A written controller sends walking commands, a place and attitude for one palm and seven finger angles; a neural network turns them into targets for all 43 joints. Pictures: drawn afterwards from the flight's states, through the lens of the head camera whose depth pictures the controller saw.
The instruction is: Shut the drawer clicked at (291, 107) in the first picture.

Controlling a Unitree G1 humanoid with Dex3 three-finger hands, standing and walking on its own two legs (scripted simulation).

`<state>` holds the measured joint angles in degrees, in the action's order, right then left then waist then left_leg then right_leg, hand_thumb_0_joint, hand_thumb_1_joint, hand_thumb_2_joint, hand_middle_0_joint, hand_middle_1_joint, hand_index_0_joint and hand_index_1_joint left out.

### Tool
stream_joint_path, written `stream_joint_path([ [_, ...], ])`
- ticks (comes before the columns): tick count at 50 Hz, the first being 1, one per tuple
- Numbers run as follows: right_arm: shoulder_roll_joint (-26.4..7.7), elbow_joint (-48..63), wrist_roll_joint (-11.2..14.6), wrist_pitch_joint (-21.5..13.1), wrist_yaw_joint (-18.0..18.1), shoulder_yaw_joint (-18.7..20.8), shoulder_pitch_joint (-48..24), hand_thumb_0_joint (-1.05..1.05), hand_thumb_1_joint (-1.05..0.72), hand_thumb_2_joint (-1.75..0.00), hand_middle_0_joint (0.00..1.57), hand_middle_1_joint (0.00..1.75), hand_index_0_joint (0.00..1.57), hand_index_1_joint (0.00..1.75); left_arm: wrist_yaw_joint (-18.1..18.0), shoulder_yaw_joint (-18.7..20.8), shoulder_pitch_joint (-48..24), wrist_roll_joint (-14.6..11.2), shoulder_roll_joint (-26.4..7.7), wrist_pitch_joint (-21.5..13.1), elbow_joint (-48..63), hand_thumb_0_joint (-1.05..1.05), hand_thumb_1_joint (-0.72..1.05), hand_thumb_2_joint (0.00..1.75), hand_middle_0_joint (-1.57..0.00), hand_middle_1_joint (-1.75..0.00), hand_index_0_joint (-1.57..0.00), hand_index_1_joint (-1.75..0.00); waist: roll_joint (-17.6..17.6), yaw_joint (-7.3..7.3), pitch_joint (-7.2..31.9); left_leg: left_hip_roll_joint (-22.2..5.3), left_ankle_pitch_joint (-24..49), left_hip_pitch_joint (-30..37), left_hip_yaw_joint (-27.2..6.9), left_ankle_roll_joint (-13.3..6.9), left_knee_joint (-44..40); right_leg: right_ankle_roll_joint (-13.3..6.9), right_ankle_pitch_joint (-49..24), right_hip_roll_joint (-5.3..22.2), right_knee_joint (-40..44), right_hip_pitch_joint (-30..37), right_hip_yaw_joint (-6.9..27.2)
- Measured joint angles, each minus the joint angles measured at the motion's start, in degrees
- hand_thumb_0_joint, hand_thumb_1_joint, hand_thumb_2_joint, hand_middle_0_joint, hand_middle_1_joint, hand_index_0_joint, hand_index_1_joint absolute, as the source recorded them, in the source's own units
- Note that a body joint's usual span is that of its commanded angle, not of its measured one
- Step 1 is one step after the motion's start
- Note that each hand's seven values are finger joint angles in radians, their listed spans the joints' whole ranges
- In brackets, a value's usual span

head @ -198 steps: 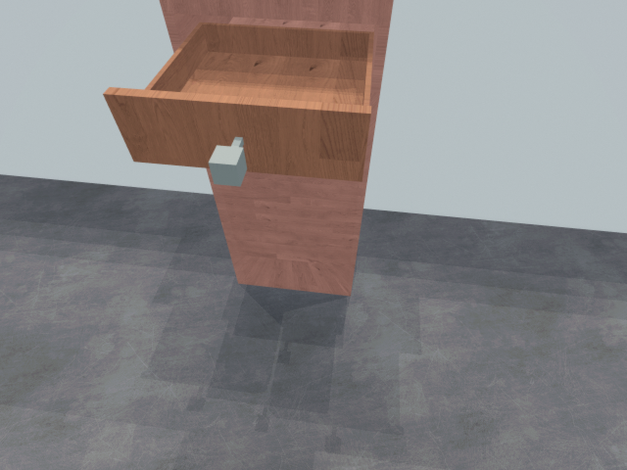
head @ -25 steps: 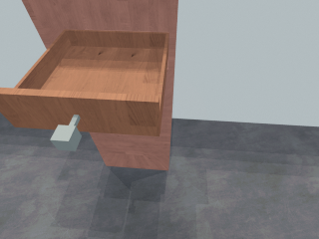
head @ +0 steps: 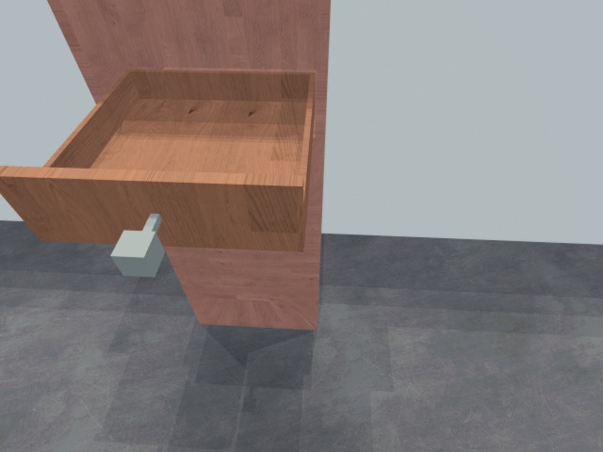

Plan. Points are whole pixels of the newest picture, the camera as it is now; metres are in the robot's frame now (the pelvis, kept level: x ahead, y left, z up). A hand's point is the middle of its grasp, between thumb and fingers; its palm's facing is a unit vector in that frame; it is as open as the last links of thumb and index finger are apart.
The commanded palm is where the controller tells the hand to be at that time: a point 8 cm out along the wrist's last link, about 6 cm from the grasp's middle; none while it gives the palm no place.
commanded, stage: raise the hand and make a fist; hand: left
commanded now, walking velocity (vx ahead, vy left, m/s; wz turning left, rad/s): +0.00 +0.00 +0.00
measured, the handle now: (145, 240) +0.33 +0.22 +0.13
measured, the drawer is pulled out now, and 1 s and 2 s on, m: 0.29 0.29 0.29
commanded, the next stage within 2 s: bring the fist close to the handle in 1.98 s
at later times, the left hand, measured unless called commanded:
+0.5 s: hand out of the picture +0.12 +0.16 -0.01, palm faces +0.01 -1.00 +0.01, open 5.9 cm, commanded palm +0.11 +0.23 +0.01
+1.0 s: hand (115, 392) +0.16 +0.20 +0.10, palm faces +0.09 -0.99 -0.10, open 3.5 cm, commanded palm +0.11 +0.23 +0.11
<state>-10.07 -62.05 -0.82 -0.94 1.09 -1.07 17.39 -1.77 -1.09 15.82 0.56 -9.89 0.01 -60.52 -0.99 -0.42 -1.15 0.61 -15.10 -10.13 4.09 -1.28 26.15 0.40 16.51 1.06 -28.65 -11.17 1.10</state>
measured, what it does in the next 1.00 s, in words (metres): stands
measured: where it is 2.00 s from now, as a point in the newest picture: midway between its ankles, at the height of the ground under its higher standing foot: outside the picture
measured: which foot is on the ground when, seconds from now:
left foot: down 0.00-1.00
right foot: down 0.00-1.00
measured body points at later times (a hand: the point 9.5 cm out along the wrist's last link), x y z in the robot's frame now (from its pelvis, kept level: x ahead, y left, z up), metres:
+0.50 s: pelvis -0.02 -0.02 -0.04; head -0.02 -0.01 +0.41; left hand +0.12 +0.22 -0.01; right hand +0.23 -0.26 -0.04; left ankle -0.01 +0.10 -0.74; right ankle -0.01 -0.12 -0.74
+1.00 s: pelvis +0.00 -0.01 -0.02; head -0.01 -0.03 +0.43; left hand +0.15 +0.25 +0.11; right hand +0.16 -0.24 -0.10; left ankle -0.01 +0.10 -0.74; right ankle -0.01 -0.12 -0.74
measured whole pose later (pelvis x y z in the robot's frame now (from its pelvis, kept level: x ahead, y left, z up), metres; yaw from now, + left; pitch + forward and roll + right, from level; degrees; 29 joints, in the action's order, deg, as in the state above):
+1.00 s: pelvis +0.00 -0.01 -0.02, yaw +3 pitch +3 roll -1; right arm -13.1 -33.8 3.5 -17.5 3.6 -1.4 19.2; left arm 15.8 15.6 33.2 -19.5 -15.3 -7.7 21.1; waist -2.5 1.0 5.2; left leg -1.2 -21.9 -22.5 0.2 0.1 41.8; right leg -0.9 22.4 -0.4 -40.2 -20.4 -2.8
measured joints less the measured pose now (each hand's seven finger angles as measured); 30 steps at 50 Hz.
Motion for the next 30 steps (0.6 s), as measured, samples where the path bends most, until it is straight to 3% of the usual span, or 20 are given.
stream_joint_path([
  [5, -0.03, -0.82, 0.24, 0.21, -0.02, 0.04, 0.05, 0.01, -0.91, -0.9, 0.2, 0.3, 0.2, 0.29, -0.37, -0.11, 0.64, 0.13, 0.47, -0.28, -1.23, 0.0, 0.91, 0.9, -0.2, -0.29, -0.2, -0.3, 0.03, 0.05, -0.3, -0.57, -0.21, -0.71, -0.37, 0.28, 0.76, -0.12, -0.25, -0.51, 0.51, -0.01, -0.39],
  [6, -0.09, 1.31, 0.94, -0.34, 0.23, -0.02, 0.75, 0.01, -0.91, -0.9, 0.2, 0.3, 0.2, 0.29, -0.21, 1.28, 3.51, -2.26, 0.67, 2.91, 7.45, 0.0, 0.91, 0.9, -0.2, -0.3, -0.2, -0.3, 0.18, -0.19, -0.57, -0.68, -0.53, -1.38, -0.64, 0.33, 1.62, -0.14, -0.25, -0.6, 0.2, -0.35, -0.68],
  [7, -0.07, 3.63, 1.48, -2.77, 1.2, -0.16, 1.97, 0.01, -0.91, -0.9, 0.2, 0.3, 0.2, 0.29, -0.44, 2.44, 7.02, -3.72, 0.71, 3.63, 18.34, 0.01, 0.91, 0.9, -0.21, -0.3, -0.21, -0.3, 0.72, 0.17, -0.7, -0.48, -0.58, -1.45, -0.67, 0.32, 1.72, -0.24, -0.01, -0.4, -0.45, -0.67, -0.71],
  [9, -0.53, 6.39, 2.46, -8.52, 2.92, 0.1, 3.47, 0.01, -0.91, -0.9, 0.2, 0.3, 0.2, 0.29, -2.88, 2.51, 11.23, -5.75, 0.48, 0.78, 35.21, 0.01, 0.91, 0.9, -0.22, -0.31, -0.22, -0.31, 0.93, 0.61, 0.65, -0.07, -0.65, -2.21, -1.24, 0.39, 2.29, -0.34, 0.72, 0.02, -1.61, -1.39, -1.28],
  [12, -2.37, 11.23, 3.03, -13.08, 3.63, 1.04, 2.31, 0.01, -0.91, -0.9, 0.2, 0.3, 0.2, 0.29, -3.3, 2.98, 10.66, -8.58, 1.05, -2.58, 51.0, 0.01, 0.91, 0.9, -0.24, -0.33, -0.24, -0.34, -0.43, -0.52, 2.82, 0.46, -1.27, -4.17, -2.77, 0.29, 4.67, -0.19, 1.71, 0.62, -3.28, -2.35, -2.84],
  [15, -3.44, 16.75, 2.44, -15.04, 2.96, 2.27, -1.53, 0.02, -0.91, -0.9, 0.2, 0.3, 0.2, 0.29, 0.89, 5.29, 7.23, -10.14, 1.1, -11.12, 56.96, 0.01, 0.91, 0.9, -0.28, -0.38, -0.28, -0.38, -1.04, -1.39, 5.73, 0.43, -2.48, -8.3, -2.87, 0.39, 8.38, -0.31, 3.04, 0.7, -7.17, -6.57, -2.94],
  [18, -3.3, 22.78, 1.95, -14.99, 1.06, 3.23, -5.78, 0.02, -0.91, -0.9, 0.2, 0.3, 0.2, 0.29, 9.59, 7.38, 6.67, -12.49, 0.57, -20.89, 57.94, 0.0, 0.91, 0.9, -0.32, -0.43, -0.32, -0.43, 0.17, -1.27, 7.65, -0.22, -4.51, -13.47, -2.22, 0.9, 13.6, -0.84, 5.12, 0.2, -12.96, -12.31, -2.25],
  [20, -3.61, 27.15, 2.1, -14.5, 0.04, 3.55, -7.82, 0.02, -0.91, -0.9, 0.2, 0.3, 0.2, 0.29, 16.37, 7.76, 8.22, -13.46, -0.16, -24.32, 57.51, 0.0, 0.91, 0.9, -0.35, -0.46, -0.36, -0.47, 1.18, -0.82, 7.31, -0.66, -5.94, -15.92, -2.26, 1.23, 16.96, -1.24, 6.5, -0.17, -16.26, -14.76, -2.27],
  [22, -4.27, 31.08, 2.46, -14.04, -0.02, 3.72, -8.86, 0.01, -0.91, -0.9, 0.2, 0.3, 0.2, 0.29, 21.12, 7.9, 11.18, -13.93, -1.27, -23.69, 57.58, 0.0, 0.91, 0.9, -0.39, -0.5, -0.39, -0.51, 2.18, 0.1, 7.08, -0.96, -7.04, -18.02, -2.52, 1.52, 19.61, -1.52, 7.64, -0.42, -18.81, -16.76, -2.51],
  [24, -4.96, 33.98, 2.66, -13.53, 0.54, 3.93, -9.16, 0.01, -0.91, -0.9, 0.2, 0.3, 0.2, 0.29, 22.93, 8.52, 14.88, -14.71, -2.23, -21.24, 58.36, 0.0, 0.91, 0.9, -0.43, -0.55, -0.44, -0.55, 2.84, 1.19, 7.0, -1.23, -7.94, -19.56, -3.14, 1.78, 21.59, -1.82, 8.5, -0.66, -20.4, -17.93, -3.11],
  [27, -5.64, 36.1, 2.63, -13.34, 1.52, 4.23, -8.45, 0.01, -0.91, -0.9, 0.2, 0.3, 0.2, 0.29, 21.14, 10.46, 19.32, -15.85, -2.72, -19.32, 61.26, 0.01, 0.9, 0.9, -0.5, -0.61, -0.5, -0.61, 2.64, 2.8, 6.76, -1.64, -9.06, -20.9, -4.98, 2.05, 23.96, -2.18, 9.3, -1.1, -21.12, -17.92, -4.91],
  [30, -5.72, 35.29, 2.28, -13.85, 2.16, 3.4, -7.43, 0.01, -0.91, -0.9, 0.2, 0.3, 0.2, 0.29, 18.32, 11.96, 19.77, -16.28, -3.11, -21.82, 66.21, 0.02, 0.9, 0.9, -0.56, -0.67, -0.56, -0.68, 1.78, 4.13, 6.48, -1.83, -9.89, -21.85, -6.97, 2.25, 25.95, -2.45, 9.79, -1.4, -21.36, -17.43, -6.86],
])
